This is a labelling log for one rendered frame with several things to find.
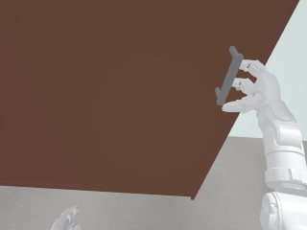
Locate right robot upper arm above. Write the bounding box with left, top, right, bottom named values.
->
left=260, top=192, right=307, bottom=230

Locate robot left hand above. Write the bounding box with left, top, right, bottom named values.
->
left=51, top=205, right=82, bottom=230

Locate robot right hand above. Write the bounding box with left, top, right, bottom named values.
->
left=222, top=59, right=281, bottom=114

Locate wardrobe door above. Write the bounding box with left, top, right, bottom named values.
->
left=0, top=0, right=290, bottom=197
left=0, top=32, right=81, bottom=184

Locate handle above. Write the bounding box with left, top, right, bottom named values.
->
left=215, top=46, right=244, bottom=105

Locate robot right forearm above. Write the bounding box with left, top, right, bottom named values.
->
left=256, top=99, right=307, bottom=197

